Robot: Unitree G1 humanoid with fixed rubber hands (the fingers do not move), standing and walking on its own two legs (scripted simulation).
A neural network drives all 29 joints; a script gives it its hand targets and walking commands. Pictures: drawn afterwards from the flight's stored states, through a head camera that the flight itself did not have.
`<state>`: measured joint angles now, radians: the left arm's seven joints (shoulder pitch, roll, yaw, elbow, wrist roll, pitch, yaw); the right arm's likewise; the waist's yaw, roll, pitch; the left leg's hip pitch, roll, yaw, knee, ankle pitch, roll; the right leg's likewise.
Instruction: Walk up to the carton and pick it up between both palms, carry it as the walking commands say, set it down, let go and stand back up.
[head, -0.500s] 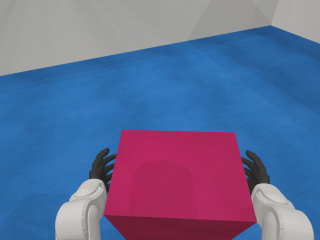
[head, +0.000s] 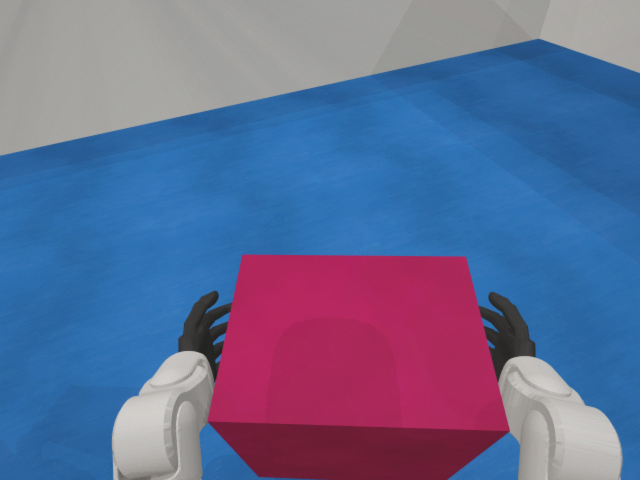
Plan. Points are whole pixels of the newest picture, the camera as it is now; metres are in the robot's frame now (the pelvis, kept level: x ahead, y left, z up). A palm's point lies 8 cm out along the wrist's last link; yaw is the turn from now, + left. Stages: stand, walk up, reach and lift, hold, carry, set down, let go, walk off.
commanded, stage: carry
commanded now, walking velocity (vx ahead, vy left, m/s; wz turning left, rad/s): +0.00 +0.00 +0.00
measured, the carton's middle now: (350, 379) +0.25 +0.00 +0.03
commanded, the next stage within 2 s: none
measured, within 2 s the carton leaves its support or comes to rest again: neither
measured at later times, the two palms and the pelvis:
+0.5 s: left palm (209, 367) +0.23 +0.15 +0.09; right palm (523, 374) +0.23 -0.18 +0.09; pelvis -0.01 -0.01 +0.00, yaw +0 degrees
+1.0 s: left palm (219, 393) +0.22 +0.15 +0.04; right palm (514, 402) +0.22 -0.18 +0.04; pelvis -0.04 -0.01 -0.02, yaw -1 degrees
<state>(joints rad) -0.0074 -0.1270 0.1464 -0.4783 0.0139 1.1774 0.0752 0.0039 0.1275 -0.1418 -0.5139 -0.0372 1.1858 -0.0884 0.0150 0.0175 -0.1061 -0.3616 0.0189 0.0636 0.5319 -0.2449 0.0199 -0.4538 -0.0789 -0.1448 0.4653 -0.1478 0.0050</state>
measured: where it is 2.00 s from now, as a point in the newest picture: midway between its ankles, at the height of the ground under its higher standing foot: outside the picture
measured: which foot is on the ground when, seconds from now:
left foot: down 0.00-1.00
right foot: down 0.00-1.00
